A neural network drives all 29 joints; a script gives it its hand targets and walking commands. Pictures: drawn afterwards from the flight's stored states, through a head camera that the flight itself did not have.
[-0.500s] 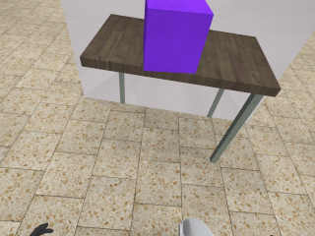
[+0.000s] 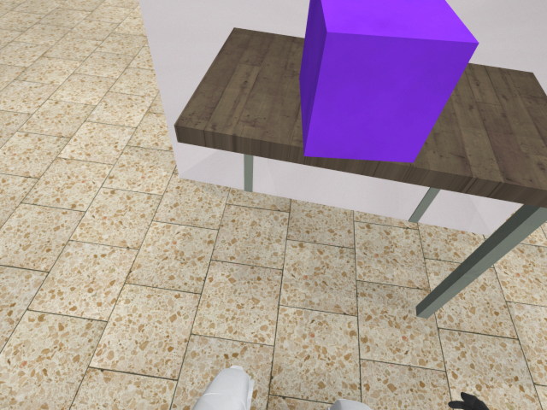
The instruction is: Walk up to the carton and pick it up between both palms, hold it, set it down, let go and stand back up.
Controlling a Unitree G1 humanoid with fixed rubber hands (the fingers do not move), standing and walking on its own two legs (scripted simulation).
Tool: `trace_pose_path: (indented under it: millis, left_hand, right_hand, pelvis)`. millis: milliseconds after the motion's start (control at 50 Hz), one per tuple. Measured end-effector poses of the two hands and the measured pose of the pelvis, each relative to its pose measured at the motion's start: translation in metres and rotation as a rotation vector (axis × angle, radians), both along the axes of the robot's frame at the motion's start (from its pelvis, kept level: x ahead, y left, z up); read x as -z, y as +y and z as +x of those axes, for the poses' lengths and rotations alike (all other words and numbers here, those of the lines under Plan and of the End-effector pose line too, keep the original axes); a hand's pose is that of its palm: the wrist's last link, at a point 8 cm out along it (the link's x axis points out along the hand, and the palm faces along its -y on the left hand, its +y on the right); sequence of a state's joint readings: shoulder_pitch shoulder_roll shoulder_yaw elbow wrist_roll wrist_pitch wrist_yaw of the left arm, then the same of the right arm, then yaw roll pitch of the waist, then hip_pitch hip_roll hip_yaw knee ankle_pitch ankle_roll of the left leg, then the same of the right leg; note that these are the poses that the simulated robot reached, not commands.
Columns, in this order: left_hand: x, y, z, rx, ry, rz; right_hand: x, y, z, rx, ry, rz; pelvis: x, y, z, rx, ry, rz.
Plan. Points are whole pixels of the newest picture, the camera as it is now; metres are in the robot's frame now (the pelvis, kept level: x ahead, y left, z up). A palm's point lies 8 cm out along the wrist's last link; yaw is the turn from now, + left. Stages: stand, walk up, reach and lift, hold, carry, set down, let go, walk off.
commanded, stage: walk up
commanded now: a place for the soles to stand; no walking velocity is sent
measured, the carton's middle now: (364, 65) +0.72 -0.14 +0.13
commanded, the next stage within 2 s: none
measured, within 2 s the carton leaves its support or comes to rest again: neither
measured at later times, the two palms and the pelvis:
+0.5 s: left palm (82, 347) +0.22 +0.33 -0.12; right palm (487, 366) +0.20 -0.31 -0.05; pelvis +0.15 +0.00 +0.01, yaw -3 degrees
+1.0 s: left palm (160, 286) +0.32 +0.22 -0.09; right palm (486, 305) +0.33 -0.39 -0.12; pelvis +0.28 -0.09 +0.01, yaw -4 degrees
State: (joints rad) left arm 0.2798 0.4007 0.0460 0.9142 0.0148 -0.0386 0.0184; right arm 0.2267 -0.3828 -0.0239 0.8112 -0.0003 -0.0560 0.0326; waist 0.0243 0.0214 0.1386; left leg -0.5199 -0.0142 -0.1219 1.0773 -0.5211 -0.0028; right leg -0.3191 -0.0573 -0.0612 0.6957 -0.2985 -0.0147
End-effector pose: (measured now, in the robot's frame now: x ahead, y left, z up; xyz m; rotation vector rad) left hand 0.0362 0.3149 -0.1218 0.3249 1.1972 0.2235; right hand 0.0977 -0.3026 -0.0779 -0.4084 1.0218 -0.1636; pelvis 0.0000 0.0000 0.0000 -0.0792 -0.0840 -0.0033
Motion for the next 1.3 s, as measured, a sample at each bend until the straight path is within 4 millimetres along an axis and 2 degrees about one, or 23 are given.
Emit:
trace_pose_path:
  millis: [60, 120, 220, 340, 400, 480, 580, 640, 700, 800, 900, 980, 1100, 1200, 1300]
  left_hand:
    - [0.015, 0.029, 0.024, 0.009, -0.017, 0.001]
    - [0.025, 0.045, 0.054, 0.046, -0.015, -0.004]
    - [0.015, 0.053, 0.099, 0.086, -0.034, -0.026]
    - [0.005, 0.054, 0.130, 0.091, -0.006, -0.024]
    - [0.003, 0.046, 0.147, 0.088, 0.005, -0.022]
    - [0.001, 0.024, 0.176, 0.083, -0.003, -0.026]
    - [0.001, -0.018, 0.222, 0.088, -0.035, -0.032]
    - [0.002, -0.044, 0.248, 0.098, -0.055, -0.020]
    - [0.001, -0.066, 0.255, 0.085, -0.047, -0.014]
    - [-0.016, -0.090, 0.254, 0.055, 0.004, -0.004]
    - [-0.030, -0.098, 0.262, 0.038, 0.034, 0.019]
    - [-0.034, -0.097, 0.278, 0.041, 0.044, 0.033]
    - [-0.029, -0.091, 0.310, 0.055, 0.041, 0.037]
    - [-0.019, -0.082, 0.337, 0.063, 0.032, 0.013]
    - [-0.015, -0.076, 0.374, 0.087, -0.011, -0.009]
  right_hand:
    - [0.007, 0.015, 0.009, 0.003, 0.002, -0.030]
    - [0.010, 0.028, 0.006, 0.066, 0.013, -0.037]
    - [-0.015, 0.037, 0.017, 0.114, 0.027, -0.052]
    - [-0.036, 0.026, 0.053, 0.119, 0.029, -0.083]
    - [-0.038, 0.017, 0.073, 0.120, 0.029, -0.085]
    - [-0.032, 0.001, 0.100, 0.120, 0.029, -0.069]
    - [-0.011, -0.026, 0.131, 0.125, 0.033, -0.030]
    - [0.011, -0.049, 0.151, 0.124, 0.037, -0.004]
    - [0.027, -0.064, 0.172, 0.115, 0.033, 0.018]
    - [0.032, -0.077, 0.196, 0.108, 0.047, 0.064]
    - [0.035, -0.086, 0.215, 0.106, 0.075, 0.080]
    - [0.038, -0.089, 0.228, 0.117, 0.094, 0.070]
    - [0.037, -0.086, 0.244, 0.137, 0.123, 0.033]
    - [0.032, -0.076, 0.259, 0.144, 0.138, -0.005]
    - [0.017, -0.069, 0.266, 0.153, 0.120, -0.032]
  pelvis:
    - [0.014, 0.023, 0.020, 0.001, -0.017, -0.015]
    - [0.019, 0.035, 0.037, 0.031, -0.036, 0.000]
    - [0.001, 0.039, 0.064, 0.047, -0.042, 0.011]
    - [-0.014, 0.033, 0.101, 0.045, -0.039, 0.019]
    - [-0.016, 0.024, 0.121, 0.044, -0.039, 0.030]
    - [-0.015, 0.008, 0.148, 0.044, -0.039, 0.051]
    - [-0.007, -0.022, 0.180, 0.051, -0.036, 0.092]
    - [0.005, -0.044, 0.201, 0.056, -0.032, 0.123]
    - [0.011, -0.061, 0.216, 0.056, -0.045, 0.108]
    - [0.001, -0.078, 0.239, 0.055, -0.031, 0.123]
    - [-0.006, -0.085, 0.260, 0.055, -0.020, 0.129]
    - [-0.006, -0.087, 0.276, 0.059, -0.010, 0.123]
    - [-0.004, -0.081, 0.298, 0.068, 0.020, 0.100]
    - [-0.002, -0.067, 0.315, 0.069, 0.042, 0.075]
    - [-0.006, -0.059, 0.323, 0.075, 0.024, 0.071]
